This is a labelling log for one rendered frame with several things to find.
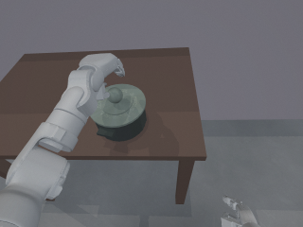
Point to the pot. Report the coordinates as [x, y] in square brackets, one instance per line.
[124, 133]

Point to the robot left upper arm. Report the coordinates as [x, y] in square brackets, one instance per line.
[40, 176]

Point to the table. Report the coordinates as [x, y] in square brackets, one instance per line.
[33, 87]

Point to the robot left forearm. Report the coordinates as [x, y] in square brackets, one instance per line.
[61, 129]

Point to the right robot hand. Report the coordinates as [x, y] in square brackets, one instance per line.
[243, 213]

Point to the lid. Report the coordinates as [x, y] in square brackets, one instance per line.
[123, 113]

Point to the knob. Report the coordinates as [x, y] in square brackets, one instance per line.
[116, 95]

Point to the left robot hand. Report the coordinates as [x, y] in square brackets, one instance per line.
[107, 63]

